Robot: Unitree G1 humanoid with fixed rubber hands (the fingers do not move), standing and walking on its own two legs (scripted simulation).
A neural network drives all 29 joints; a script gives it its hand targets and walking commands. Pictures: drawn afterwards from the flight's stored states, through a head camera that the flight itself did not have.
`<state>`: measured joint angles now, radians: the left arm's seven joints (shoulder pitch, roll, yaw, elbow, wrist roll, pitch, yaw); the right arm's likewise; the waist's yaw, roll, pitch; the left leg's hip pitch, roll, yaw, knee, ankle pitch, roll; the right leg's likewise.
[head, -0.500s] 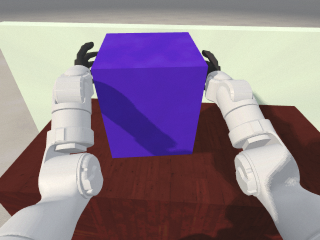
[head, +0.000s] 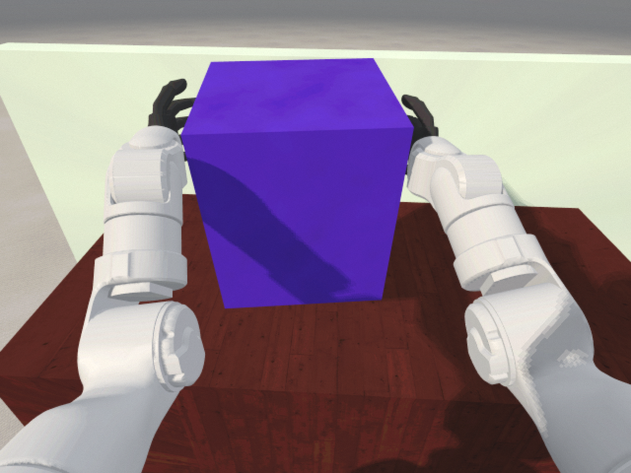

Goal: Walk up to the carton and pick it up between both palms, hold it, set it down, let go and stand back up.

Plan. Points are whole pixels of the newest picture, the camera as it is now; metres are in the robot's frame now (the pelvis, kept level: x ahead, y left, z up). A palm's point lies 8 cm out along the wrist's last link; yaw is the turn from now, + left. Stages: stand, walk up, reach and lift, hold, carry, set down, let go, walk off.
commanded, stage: hold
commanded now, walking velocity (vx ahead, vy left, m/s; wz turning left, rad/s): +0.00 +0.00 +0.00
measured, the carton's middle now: (298, 184) +0.39 +0.00 +0.24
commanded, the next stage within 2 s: set down in 0.14 s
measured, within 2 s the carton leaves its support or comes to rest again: neither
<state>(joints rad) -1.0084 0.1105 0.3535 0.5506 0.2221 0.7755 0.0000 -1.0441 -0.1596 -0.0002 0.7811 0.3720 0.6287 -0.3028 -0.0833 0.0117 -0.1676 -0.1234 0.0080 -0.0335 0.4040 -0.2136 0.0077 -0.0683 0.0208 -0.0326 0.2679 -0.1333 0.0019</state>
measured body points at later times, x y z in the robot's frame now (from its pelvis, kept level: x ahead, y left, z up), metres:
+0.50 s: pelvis +0.00 +0.00 +0.00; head -0.08 +0.03 +0.44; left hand +0.42 +0.14 +0.33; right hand +0.39 -0.16 +0.29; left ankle +0.01 +0.11 -0.75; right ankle +0.01 -0.12 -0.75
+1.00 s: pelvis +0.01 +0.01 +0.00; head -0.04 +0.06 +0.45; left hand +0.44 +0.14 +0.26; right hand +0.39 -0.16 +0.20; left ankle +0.01 +0.11 -0.75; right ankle +0.01 -0.12 -0.75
